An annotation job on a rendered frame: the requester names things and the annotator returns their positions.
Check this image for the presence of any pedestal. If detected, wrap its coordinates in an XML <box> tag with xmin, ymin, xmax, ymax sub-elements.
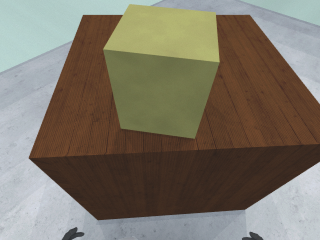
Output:
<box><xmin>29</xmin><ymin>15</ymin><xmax>320</xmax><ymax>220</ymax></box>

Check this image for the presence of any carton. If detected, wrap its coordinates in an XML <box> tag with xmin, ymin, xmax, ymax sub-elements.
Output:
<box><xmin>103</xmin><ymin>4</ymin><xmax>220</xmax><ymax>139</ymax></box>

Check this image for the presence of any robot left hand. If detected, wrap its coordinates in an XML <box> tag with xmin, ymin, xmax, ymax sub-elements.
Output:
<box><xmin>62</xmin><ymin>227</ymin><xmax>84</xmax><ymax>240</ymax></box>

